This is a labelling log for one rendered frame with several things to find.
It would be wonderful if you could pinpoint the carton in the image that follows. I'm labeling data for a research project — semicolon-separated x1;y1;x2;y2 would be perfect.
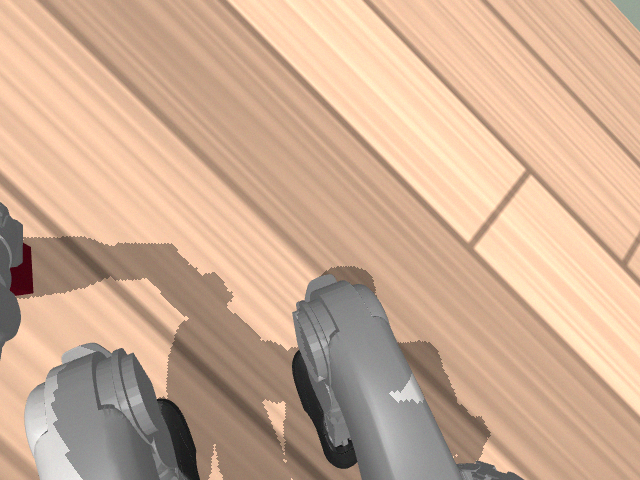
10;243;33;296

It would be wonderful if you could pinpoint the left robot foot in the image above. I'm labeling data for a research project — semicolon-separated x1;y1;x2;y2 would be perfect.
157;399;200;480

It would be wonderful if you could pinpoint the right robot foot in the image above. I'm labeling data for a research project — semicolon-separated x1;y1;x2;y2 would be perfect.
292;350;357;469

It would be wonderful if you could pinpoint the left robot arm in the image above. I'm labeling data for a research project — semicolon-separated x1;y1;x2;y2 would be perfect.
0;202;23;359

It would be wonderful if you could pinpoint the right robot hand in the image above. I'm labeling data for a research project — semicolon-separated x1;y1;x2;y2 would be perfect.
456;461;524;480

